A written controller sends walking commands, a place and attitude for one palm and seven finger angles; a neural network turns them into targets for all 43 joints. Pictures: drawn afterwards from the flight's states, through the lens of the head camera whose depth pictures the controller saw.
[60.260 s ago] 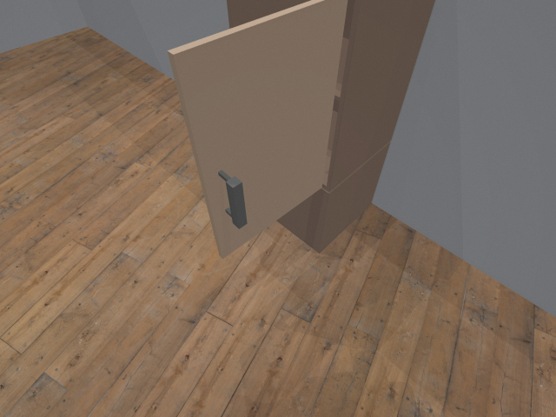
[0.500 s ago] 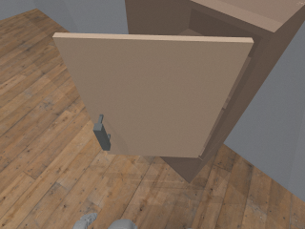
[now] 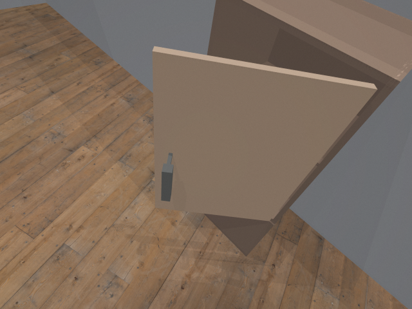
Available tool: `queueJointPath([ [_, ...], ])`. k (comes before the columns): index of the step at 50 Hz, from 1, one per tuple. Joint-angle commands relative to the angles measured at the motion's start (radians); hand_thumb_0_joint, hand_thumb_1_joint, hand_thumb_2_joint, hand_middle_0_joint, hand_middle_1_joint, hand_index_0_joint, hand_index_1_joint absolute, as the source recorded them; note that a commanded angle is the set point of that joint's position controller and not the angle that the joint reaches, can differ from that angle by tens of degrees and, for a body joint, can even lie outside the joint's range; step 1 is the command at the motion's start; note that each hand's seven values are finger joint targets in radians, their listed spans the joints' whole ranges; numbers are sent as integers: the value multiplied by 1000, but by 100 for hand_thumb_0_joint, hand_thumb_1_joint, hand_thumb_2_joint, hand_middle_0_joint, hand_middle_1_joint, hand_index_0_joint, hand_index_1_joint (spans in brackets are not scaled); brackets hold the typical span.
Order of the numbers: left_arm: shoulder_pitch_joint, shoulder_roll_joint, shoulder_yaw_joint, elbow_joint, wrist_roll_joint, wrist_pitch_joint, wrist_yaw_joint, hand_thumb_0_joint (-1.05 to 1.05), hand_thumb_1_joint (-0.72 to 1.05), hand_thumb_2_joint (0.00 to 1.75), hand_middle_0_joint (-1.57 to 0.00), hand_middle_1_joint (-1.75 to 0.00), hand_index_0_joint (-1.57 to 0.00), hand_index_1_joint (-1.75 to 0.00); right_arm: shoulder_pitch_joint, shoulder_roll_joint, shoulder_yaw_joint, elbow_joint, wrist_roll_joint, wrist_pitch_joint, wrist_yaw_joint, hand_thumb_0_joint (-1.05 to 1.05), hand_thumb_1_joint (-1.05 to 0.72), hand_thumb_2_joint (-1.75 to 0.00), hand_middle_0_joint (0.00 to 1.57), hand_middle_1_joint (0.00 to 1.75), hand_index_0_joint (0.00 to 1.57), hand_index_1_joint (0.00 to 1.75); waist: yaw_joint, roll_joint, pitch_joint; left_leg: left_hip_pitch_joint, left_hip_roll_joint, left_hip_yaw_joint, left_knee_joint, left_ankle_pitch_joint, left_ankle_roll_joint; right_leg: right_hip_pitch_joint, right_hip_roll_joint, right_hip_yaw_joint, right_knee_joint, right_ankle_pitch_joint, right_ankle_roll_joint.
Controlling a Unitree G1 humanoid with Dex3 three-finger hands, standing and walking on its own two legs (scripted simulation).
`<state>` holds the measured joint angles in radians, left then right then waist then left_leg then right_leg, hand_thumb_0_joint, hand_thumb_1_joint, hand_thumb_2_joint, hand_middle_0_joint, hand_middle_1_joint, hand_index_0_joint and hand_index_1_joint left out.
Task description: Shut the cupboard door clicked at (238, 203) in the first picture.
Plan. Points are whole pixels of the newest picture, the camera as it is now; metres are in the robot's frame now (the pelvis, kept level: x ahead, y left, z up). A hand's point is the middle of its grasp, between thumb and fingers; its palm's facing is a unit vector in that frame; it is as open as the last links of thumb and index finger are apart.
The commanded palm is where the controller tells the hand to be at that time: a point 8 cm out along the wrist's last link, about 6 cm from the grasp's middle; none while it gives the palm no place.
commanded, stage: come to a stop and stand still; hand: left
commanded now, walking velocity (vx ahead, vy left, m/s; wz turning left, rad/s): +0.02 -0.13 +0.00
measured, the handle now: (168, 177) +0.45 +0.12 -0.11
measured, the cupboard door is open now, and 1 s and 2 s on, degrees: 42 42 42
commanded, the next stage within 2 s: look again from close up in 1.22 s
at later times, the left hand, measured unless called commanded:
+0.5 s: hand out of the picture -0.02 +0.12 -0.17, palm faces +0.05 -0.98 -0.21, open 7.3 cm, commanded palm none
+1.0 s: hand out of the picture -0.04 +0.14 -0.20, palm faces +0.04 -0.99 -0.12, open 7.4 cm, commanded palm none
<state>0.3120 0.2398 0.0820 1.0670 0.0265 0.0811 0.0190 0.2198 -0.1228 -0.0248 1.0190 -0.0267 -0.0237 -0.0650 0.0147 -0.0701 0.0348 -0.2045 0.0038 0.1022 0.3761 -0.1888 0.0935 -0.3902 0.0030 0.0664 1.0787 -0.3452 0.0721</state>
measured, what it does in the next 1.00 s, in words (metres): steps on the spot: right foot, then left foot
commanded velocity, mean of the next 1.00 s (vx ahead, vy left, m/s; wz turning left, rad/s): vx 0.04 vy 0.02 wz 0.00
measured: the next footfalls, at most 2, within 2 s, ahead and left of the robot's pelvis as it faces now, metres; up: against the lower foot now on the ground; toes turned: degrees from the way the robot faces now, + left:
right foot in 0.40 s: -0.03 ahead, -0.17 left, +0.00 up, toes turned -5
left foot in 0.70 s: +0.01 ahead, +0.08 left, +0.00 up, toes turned +5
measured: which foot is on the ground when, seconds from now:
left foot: down 0.00-0.40, up 0.42-0.68, down 0.70-1.00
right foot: up 0.00-0.38, down 0.40-1.00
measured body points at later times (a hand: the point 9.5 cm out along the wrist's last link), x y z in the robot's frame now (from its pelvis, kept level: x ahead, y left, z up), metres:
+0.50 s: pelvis -0.04 -0.05 +0.00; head -0.06 -0.07 +0.45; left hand -0.02 +0.17 -0.16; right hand -0.11 -0.27 -0.17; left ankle -0.01 +0.06 -0.72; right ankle -0.07 -0.17 -0.75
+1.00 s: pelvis -0.02 -0.02 -0.01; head -0.01 +0.01 +0.44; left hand -0.04 +0.19 -0.18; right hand +0.00 -0.25 -0.16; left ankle -0.03 +0.07 -0.75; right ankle -0.07 -0.17 -0.75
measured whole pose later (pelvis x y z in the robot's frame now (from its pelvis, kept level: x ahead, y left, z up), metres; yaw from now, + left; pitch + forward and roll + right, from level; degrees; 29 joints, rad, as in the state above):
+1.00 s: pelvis -0.02 -0.02 -0.01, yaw -1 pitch -1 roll +0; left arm 0.29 0.14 0.01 1.15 0.02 0.02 0.03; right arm 0.20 -0.14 -0.02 1.15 -0.01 -0.02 -0.05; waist 0.02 -0.06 0.05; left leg -0.17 0.00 0.10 0.45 -0.26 0.03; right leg -0.10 -0.08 -0.05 0.40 -0.28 0.06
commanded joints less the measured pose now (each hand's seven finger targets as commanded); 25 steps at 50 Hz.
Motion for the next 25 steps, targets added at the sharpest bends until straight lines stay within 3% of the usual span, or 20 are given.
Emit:
queueJointPath([
  [1, 29, 28, 8, -59, -1, -9, 2, 0, 90, 90, -20, -30, -20, -30, 164, -178, -40, 14, 5, 2, -14, 0, -90, -90, 20, 30, 20, 30, -45, 192, -60, 214, 303, -253, -109, 412, -36, -136, -21, 44, 29, 11, 4],
  [8, -3, 7, -3, -62, -2, -6, -7, 0, 90, 90, -20, -30, -20, -30, 147, -168, -45, 31, 0, 8, 5, 0, -90, -90, 20, 30, 20, 30, -41, 232, 25, 25, 275, -273, -241, -163, 8, -62, -57, -16, -121, 15, -9],
  [13, -22, -35, -27, -62, -4, -28, -6, 0, 90, 90, -20, -30, -20, -30, 159, -175, -53, 59, -7, 14, 23, 0, -90, -90, 20, 30, 20, 30, -44, 262, 4, -31, 249, -283, -275, -343, 26, 86, -48, -120, -373, -89, -41],
  [15, 23, -53, -30, -42, -6, -38, -3, 0, 90, 90, -20, -30, -20, -30, 159, -180, -56, 70, -8, 18, 28, 0, -90, -90, 20, 30, 20, 30, -24, 240, 2, -82, 231, -267, -273, -361, 16, 183, -23, -157, -471, -80, -54],
  [16, 70, -62, -30, -23, -7, -43, -1, 0, 90, 90, -20, -30, -20, -30, 147, -179, -57, 78, -6, 22, 29, 0, -90, -90, 20, 30, 20, 30, 1, 233, 8, -117, 218, -242, -254, -384, 4, 246, -18, -172, -545, -32, -56],
  [17, 110, -56, -32, -6, -6, -49, 3, 0, 90, 90, -20, -30, -20, -30, 148, -164, -56, 83, -1, 25, 31, 0, -90, -90, 20, 30, 20, 30, 20, 188, 25, -179, 187, -216, -215, -394, -15, 334, -15, -180, -645, 32, -59],
  [18, 148, -40, -29, 10, -1, -55, 8, 0, 90, 90, -20, -30, -20, -30, 156, -133, -51, 89, 3, 26, 35, 0, -90, -90, 20, 30, 20, 30, 33, 116, 26, -217, 131, -165, -148, -390, -48, 394, -38, -163, -740, 45, -58],
  [19, 161, 0, -22, 9, 7, -64, 18, 0, 90, 90, -20, -30, -20, -30, 168, -77, -41, 85, 12, 30, 36, 0, -90, -90, 20, 30, 20, 30, 34, -40, 49, -295, 54, -84, 26, -353, -85, 393, -172, -10, -860, -111, -90],
  [20, 128, 75, -12, -13, 7, -65, 24, 0, 90, 90, -20, -30, -20, -30, 155, -31, -30, 57, 14, 39, 40, 0, -90, -90, 20, 30, 20, 30, 26, -258, 127, -355, 0, -21, 208, -302, -115, 257, -366, 245, -1030, -405, -159],
  [21, 43, 84, -17, -54, -2, -62, 29, 0, 90, 90, -20, -30, -20, -30, 136, -80, -41, 45, 0, 53, 44, 0, -90, -90, 20, 30, 20, 30, 6, -174, 180, -298, 30, -79, 330, -253, -114, 43, -431, 285, -1082, -453, -188],
  [22, -40, 93, -16, -74, 0, -65, 29, 0, 90, 90, -20, -30, -20, -30, 162, -70, -42, 47, -1, 57, 51, 0, -90, -90, 20, 30, 20, 30, -34, -106, 156, -219, 26, -76, 406, -227, -115, -51, -417, 247, -1076, -417, -201],
  [23, -70, 59, -19, -79, -7, -85, 28, 0, 90, 90, -20, -30, -20, -30, 178, -55, -38, 72, -4, 60, 54, 0, -90, -90, 20, 30, 20, 30, -42, -151, 174, -225, 39, -86, 434, -163, -110, -33, -341, 186, -1043, -302, -182],
  [25, -51, 1, -41, -62, -11, -101, 20, 0, 90, 90, -20, -30, -20, -30, 213, -51, -33, 90, 2, 50, 58, 0, -90, -90, 20, 30, 20, 30, -53, -107, 152, -213, 47, -67, 440, -97, -117, 43, -248, 32, -954, -63, -157],
])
